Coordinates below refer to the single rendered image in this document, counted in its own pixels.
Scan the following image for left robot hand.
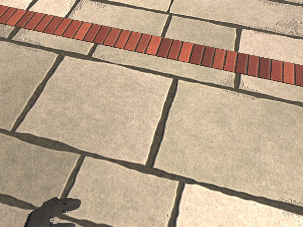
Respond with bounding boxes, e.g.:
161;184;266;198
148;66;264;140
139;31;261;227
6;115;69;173
24;197;81;227

